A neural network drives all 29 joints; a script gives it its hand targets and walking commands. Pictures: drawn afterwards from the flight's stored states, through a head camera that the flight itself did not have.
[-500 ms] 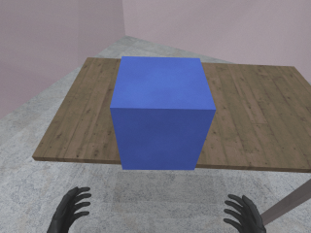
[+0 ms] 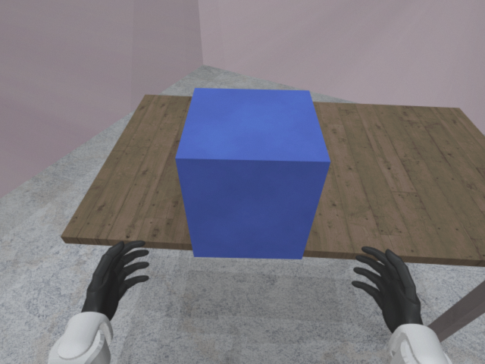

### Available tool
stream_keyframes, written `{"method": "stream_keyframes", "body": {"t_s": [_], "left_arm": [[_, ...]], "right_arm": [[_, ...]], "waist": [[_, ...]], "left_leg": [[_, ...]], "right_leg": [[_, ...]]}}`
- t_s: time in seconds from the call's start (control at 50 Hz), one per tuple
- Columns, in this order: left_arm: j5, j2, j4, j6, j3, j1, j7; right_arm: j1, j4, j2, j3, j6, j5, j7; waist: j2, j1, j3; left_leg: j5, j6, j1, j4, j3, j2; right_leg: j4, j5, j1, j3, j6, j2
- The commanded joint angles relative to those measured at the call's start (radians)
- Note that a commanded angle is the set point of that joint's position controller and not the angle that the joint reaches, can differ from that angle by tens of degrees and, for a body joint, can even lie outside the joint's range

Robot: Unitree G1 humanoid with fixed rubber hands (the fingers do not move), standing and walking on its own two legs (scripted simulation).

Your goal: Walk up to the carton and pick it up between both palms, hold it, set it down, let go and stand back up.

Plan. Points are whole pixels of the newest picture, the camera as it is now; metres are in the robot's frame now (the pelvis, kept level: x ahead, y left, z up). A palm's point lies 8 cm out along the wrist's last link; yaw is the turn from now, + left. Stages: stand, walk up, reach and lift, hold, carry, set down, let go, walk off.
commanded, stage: reach and lift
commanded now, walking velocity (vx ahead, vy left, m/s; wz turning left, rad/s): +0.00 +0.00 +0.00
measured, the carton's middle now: (249, 176) +0.44 +0.06 +0.09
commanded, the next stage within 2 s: none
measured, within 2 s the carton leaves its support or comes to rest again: neither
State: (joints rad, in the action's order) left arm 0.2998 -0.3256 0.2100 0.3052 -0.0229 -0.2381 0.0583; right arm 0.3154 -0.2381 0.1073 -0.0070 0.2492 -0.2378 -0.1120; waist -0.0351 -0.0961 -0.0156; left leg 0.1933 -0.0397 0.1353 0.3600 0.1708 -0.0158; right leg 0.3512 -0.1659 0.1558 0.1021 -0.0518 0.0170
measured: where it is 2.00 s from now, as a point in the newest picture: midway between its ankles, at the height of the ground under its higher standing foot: outside the picture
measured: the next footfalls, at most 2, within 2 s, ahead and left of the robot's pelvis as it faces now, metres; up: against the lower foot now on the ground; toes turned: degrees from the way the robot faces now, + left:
none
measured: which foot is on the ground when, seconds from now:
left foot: down 0.00-1.00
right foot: down 0.00-1.00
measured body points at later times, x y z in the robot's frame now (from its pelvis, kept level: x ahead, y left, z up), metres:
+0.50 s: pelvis +0.01 -0.01 +0.00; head +0.02 +0.01 +0.45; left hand +0.31 +0.25 +0.12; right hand +0.34 -0.16 +0.11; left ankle +0.01 +0.09 -0.75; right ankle +0.02 -0.09 -0.75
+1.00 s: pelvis +0.00 +0.00 +0.00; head +0.02 +0.02 +0.45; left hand +0.38 +0.26 +0.16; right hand +0.40 -0.16 +0.16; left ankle +0.01 +0.09 -0.75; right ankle +0.02 -0.09 -0.75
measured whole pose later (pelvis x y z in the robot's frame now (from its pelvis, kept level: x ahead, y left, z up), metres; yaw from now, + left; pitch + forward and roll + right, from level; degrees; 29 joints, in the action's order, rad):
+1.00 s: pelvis +0.00 +0.00 +0.00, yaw +2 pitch +3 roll -1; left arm 0.25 -0.39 -0.09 0.77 -0.18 0.57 0.05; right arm -0.54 0.20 0.25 -0.02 0.50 -0.38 -0.20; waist -0.04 -0.01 0.03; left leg 0.20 -0.04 0.27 0.41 0.14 -0.03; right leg 0.35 -0.15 0.26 0.13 -0.05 0.02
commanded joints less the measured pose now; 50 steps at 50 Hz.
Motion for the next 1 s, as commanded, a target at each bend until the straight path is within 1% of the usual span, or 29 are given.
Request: {"method": "stream_keyframes", "body": {"t_s": [0.0, 0.02, 0.04, 0.06, 0.14, 0.16, 0.24, 0.3, 0.34, 0.36, 0.38, 0.4, 0.48, 0.5, 0.52, 0.56, 0.58, 0.64, 0.68, 0.7, 0.74, 0.76, 0.78, 0.8, 0.82, 0.9, 0.92, 0.96, 0.98], "left_arm": [[0.003, -0.141, 0.207, 0.002, -0.116, 0.294, -0.01], [-0.001, -0.14, 0.184, 0.021, -0.12, 0.322, -0.013], [-0.002, -0.131, 0.178, 0.036, -0.121, 0.349, -0.017], [-0.013, -0.162, 0.184, 0.044, -0.134, 0.409, -0.013], [-0.029, -0.149, 0.119, 0.1, -0.164, 0.497, -0.023], [-0.018, -0.178, 0.17, 0.103, -0.165, 0.552, -0.024], [-0.013, -0.199, 0.163, 0.147, -0.188, 0.651, -0.031], [-0.017, -0.203, 0.16, 0.194, -0.197, 0.694, -0.029], [-0.026, -0.208, 0.235, 0.224, -0.214, 0.664, -0.032], [-0.033, -0.212, 0.214, 0.244, -0.233, 0.663, -0.04], [-0.035, -0.212, 0.225, 0.256, -0.237, 0.681, -0.047], [-0.031, -0.221, 0.205, 0.266, -0.242, 0.717, -0.05], [-0.049, -0.214, 0.155, 0.304, -0.259, 0.782, -0.053], [-0.05, -0.223, 0.218, 0.322, -0.27, 0.795, -0.053], [-0.066, -0.212, 0.161, 0.34, -0.264, 0.813, -0.057], [-0.075, -0.212, 0.193, 0.366, -0.252, 0.884, -0.053], [-0.067, -0.212, 0.149, 0.378, -0.25, 0.894, -0.054], [-0.076, -0.215, 0.125, 0.388, -0.247, 0.963, -0.042], [-0.068, -0.224, 0.06, 0.393, -0.256, 1.018, -0.042], [-0.057, -0.252, -0.01, 0.388, -0.246, 1.103, -0.043], [-0.073, -0.246, 0.001, 0.381, -0.246, 1.102, -0.039], [-0.08, -0.252, -0.031, 0.383, -0.262, 1.097, -0.035], [-0.069, -0.258, 0.008, 0.385, -0.247, 1.129, -0.032], [-0.078, -0.239, -0.029, 0.392, -0.248, 1.123, -0.032], [-0.078, -0.259, -0.054, 0.394, -0.233, 1.221, -0.025], [-0.068, -0.297, 0.008, 0.392, -0.237, 1.307, -0.005], [-0.059, -0.301, -0.055, 0.396, -0.221, 1.356, -0.004], [-0.043, -0.321, -0.094, 0.397, -0.226, 1.382, 0.001], [-0.049, -0.324, -0.1, 0.396, -0.229, 1.395, 0.005]], "right_arm": [[-0.268, -0.248, 0.077, -0.047, -0.017, -0.009, -0.017], [-0.287, -0.192, 0.079, -0.049, -0.001, 0.005, -0.022], [-0.323, -0.184, 0.083, -0.046, 0.01, -0.011, -0.019], [-0.388, -0.189, 0.098, -0.057, 0.016, -0.003, -0.023], [-0.469, -0.114, 0.082, -0.068, 0.054, -0.002, -0.042], [-0.536, -0.154, 0.098, -0.07, 0.052, -0.005, -0.051], [-0.642, -0.136, 0.114, -0.045, 0.07, -0.027, -0.071], [-0.714, -0.128, 0.142, -0.063, 0.073, -0.035, -0.078], [-0.699, -0.149, 0.168, -0.059, 0.064, -0.049, -0.09], [-0.7, -0.141, 0.162, -0.037, 0.076, -0.062, -0.098], [-0.716, -0.129, 0.17, -0.035, 0.085, -0.065, -0.103], [-0.743, -0.125, 0.179, -0.045, 0.092, -0.066, -0.107], [-0.83, -0.07, 0.185, -0.049, 0.116, -0.085, -0.115], [-0.841, -0.111, 0.209, -0.045, 0.118, -0.102, -0.119], [-0.875, -0.072, 0.198, -0.039, 0.128, -0.1, -0.12], [-0.923, -0.054, 0.233, -0.054, 0.139, -0.11, -0.118], [-0.93, -0.019, 0.225, -0.051, 0.143, -0.109, -0.116], [-0.993, 0.003, 0.248, -0.07, 0.162, -0.119, -0.107], [-1.057, 0.02, 0.25, -0.063, 0.167, -0.12, -0.102], [-1.153, 0.049, 0.248, -0.062, 0.172, -0.116, -0.095], [-1.157, 0.078, 0.239, -0.06, 0.177, -0.13, -0.092], [-1.147, 0.106, 0.254, -0.077, 0.183, -0.12, -0.092], [-1.181, 0.069, 0.264, -0.071, 0.178, -0.138, -0.09], [-1.181, 0.121, 0.271, -0.064, 0.178, -0.143, -0.089], [-1.262, 0.141, 0.299, -0.079, 0.182, -0.12, -0.088], [-1.327, 0.153, 0.325, -0.122, 0.175, -0.13, -0.088], [-1.389, 0.186, 0.33, -0.115, 0.18, -0.126, -0.09], [-1.441, 0.199, 0.328, -0.09, 0.183, -0.146, -0.082], [-1.461, 0.209, 0.34, -0.1, 0.18, -0.143, -0.084]], "waist": [[0.049, 0.005, 0.121], [0.06, 0.02, 0.135], [0.079, 0.006, 0.108], [0.076, -0.003, 0.142], [0.063, 0.012, 0.152], [0.075, 0.005, 0.223], [0.075, 0.021, 0.287], [0.097, 0.033, 0.359], [0.086, 0.044, 0.433], [0.06, 0.047, 0.416], [0.076, 0.054, 0.431], [0.058, 0.072, 0.436], [0.063, 0.069, 0.41], [0.093, 0.067, 0.463], [0.078, 0.08, 0.414], [0.109, 0.088, 0.413], [0.091, 0.099, 0.377], [0.123, 0.1, 0.426], [0.089, 0.081, 0.436], [0.085, 0.088, 0.411], [0.072, 0.077, 0.468], [0.073, 0.076, 0.463], [0.088, 0.071, 0.534], [0.1, 0.084, 0.508], [0.114, 0.081, 0.531], [0.144, 0.093, 0.65], [0.124, 0.093, 0.63], [0.106, 0.076, 0.669], [0.111, 0.082, 0.705]], "left_leg": [[-0.091, 0.014, 0.039, -0.076, -0.138, -0.047], [-0.051, 0.015, 0.032, -0.085, -0.148, -0.051], [-0.03, 0.014, 0.059, -0.099, -0.149, -0.06], [-0.025, 0.01, 0.066, -0.089, -0.149, -0.056], [-0.011, 0.001, 0.065, -0.08, -0.133, -0.05], [-0.052, 0.001, 0.055, -0.073, -0.129, -0.046], [-0.154, 0.004, 0.04, -0.044, -0.138, -0.038], [-0.215, 0.016, 0.007, -0.026, -0.141, -0.037], [-0.346, 0.03, -0.031, 0.011, -0.146, -0.034], [-0.356, 0.025, -0.012, 0.009, -0.142, -0.025], [-0.349, 0.025, -0.006, 0.0, -0.141, -0.017], [-0.349, 0.026, 0.004, -0.005, -0.149, -0.016], [-0.362, 0.034, -0.006, 0.003, -0.155, -0.012], [-0.4, 0.042, -0.038, 0.014, -0.143, -0.004], [-0.38, 0.036, -0.007, 0.011, -0.155, -0.009], [-0.392, 0.05, -0.054, 0.014, -0.156, -0.006], [-0.383, 0.05, -0.046, 0.015, -0.16, -0.011], [-0.36, 0.047, -0.049, 0.017, -0.16, -0.01], [-0.326, 0.04, -0.018, 0.008, -0.156, -0.006], [-0.269, 0.029, 0.028, 0.004, -0.158, -0.006], [-0.239, 0.016, 0.03, -0.009, -0.151, -0.008], [-0.239, 0.017, 0.028, -0.015, -0.149, -0.01], [-0.294, 0.022, 0.016, -0.008, -0.15, -0.006], [-0.336, 0.033, 0.008, 0.013, -0.157, -0.005], [-0.327, 0.039, 0.003, 0.014, -0.157, 0.001], [-0.371, 0.05, -0.041, 0.037, -0.148, -0.008], [-0.352, 0.045, -0.011, 0.034, -0.158, -0.008], [-0.348, 0.026, 0.005, 0.034, -0.155, -0.007], [-0.359, 0.034, 0.006, 0.041, -0.157, -0.009]], "right_leg": [[-0.084, -0.072, -0.031, -0.207, 0.002, -0.074], [-0.082, -0.087, -0.037, -0.195, 0.001, -0.07], [-0.078, -0.116, -0.03, -0.197, -0.006, -0.066], [-0.069, -0.109, -0.043, -0.198, -0.009, -0.068], [-0.072, -0.13, -0.047, -0.203, 0.009, -0.068], [-0.06, -0.077, -0.07, -0.198, 0.008, -0.067], [-0.04, 0.04, -0.113, -0.216, 0.036, -0.075], [-0.027, 0.084, -0.119, -0.183, 0.016, -0.054], [0.005, 0.235, -0.186, -0.184, 0.027, -0.043], [0.005, 0.289, -0.226, -0.183, 0.038, -0.042], [0.008, 0.315, -0.246, -0.182, 0.044, -0.043], [0.007, 0.322, -0.244, -0.171, 0.043, -0.04], [-0.001, 0.316, -0.214, -0.164, 0.038, -0.033], [0.003, 0.366, -0.237, -0.165, 0.036, -0.03], [0.003, 0.35, -0.233, -0.165, 0.033, -0.027], [0.001, 0.34, -0.186, -0.146, 0.028, -0.024], [-0.007, 0.319, -0.17, -0.146, 0.021, -0.019], [-0.015, 0.297, -0.153, -0.147, 0.026, -0.021], [-0.002, 0.286, -0.154, -0.14, 0.029, -0.023], [-0.01, 0.241, -0.139, -0.141, 0.03, -0.024], [-0.004, 0.253, -0.178, -0.154, 0.037, -0.028], [0.0, 0.244, -0.182, -0.157, 0.041, -0.029], [0.004, 0.303, -0.219, -0.143, 0.035, -0.015], [0.014, 0.318, -0.199, -0.145, 0.035, -0.012], [0.012, 0.286, -0.176, -0.135, 0.026, -0.012], [0.015, 0.316, -0.164, -0.124, 0.031, 0.001], [0.018, 0.306, -0.148, -0.122, 0.029, -0.002], [0.029, 0.334, -0.175, -0.135, 0.04, -0.005], [0.034, 0.349, -0.189, -0.126, 0.036, -0.003]]}}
